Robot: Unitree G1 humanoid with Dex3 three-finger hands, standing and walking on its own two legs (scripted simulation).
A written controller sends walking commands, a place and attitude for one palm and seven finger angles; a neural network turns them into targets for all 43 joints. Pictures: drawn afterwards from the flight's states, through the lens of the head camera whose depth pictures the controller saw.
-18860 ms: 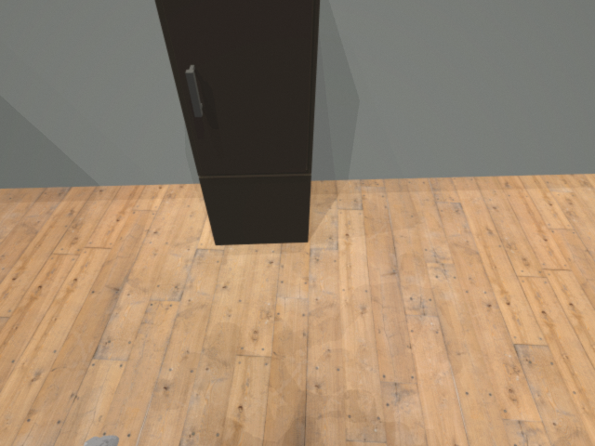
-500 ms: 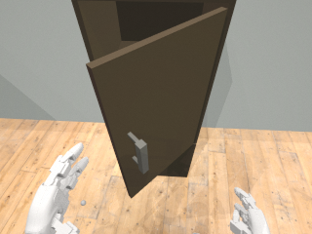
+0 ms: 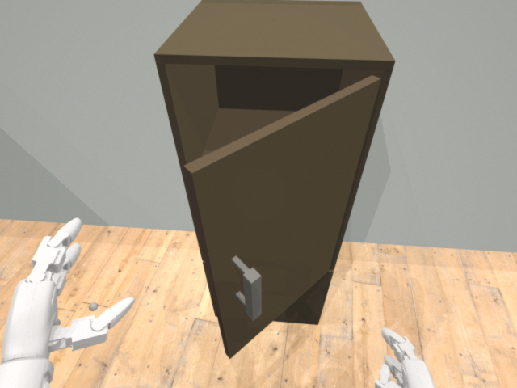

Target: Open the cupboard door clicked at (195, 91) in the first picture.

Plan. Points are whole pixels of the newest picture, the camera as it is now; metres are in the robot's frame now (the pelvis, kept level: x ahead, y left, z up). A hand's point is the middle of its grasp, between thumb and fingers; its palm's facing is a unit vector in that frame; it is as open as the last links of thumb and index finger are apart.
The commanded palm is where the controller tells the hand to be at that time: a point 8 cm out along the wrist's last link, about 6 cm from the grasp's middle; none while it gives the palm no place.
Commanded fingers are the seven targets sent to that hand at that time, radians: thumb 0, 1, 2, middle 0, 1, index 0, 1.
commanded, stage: draw the hand back to the body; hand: left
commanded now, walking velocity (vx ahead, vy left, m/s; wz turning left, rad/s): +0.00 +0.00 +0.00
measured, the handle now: (245, 288) +0.29 +0.06 -0.01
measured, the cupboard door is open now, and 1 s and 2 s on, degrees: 46 46 46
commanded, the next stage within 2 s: step back with the hand held close in 0.62 s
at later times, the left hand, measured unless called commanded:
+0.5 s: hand (65, 279) +0.18 +0.25 +0.16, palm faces +0.45 -0.81 -0.38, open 7.5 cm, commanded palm +0.14 +0.29 +0.18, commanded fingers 0.00 0.90 0.90 -0.20 -0.30 -0.20 -0.30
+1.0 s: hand (75, 281) +0.18 +0.24 +0.17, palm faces +0.36 -0.80 -0.49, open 7.4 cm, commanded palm +0.12 +0.28 +0.18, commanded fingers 0.00 0.90 0.90 -0.20 -0.30 -0.20 -0.30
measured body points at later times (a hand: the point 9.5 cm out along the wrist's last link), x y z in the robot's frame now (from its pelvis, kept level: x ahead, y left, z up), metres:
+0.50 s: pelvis -0.01 -0.01 +0.01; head -0.03 -0.02 +0.46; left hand +0.15 +0.29 +0.19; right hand +0.18 -0.23 -0.07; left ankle -0.04 +0.08 -0.73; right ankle +0.02 -0.13 -0.73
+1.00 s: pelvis -0.03 -0.01 +0.01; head -0.02 -0.03 +0.46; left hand +0.16 +0.28 +0.19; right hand +0.14 -0.27 -0.07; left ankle -0.04 +0.08 -0.73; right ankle +0.02 -0.13 -0.73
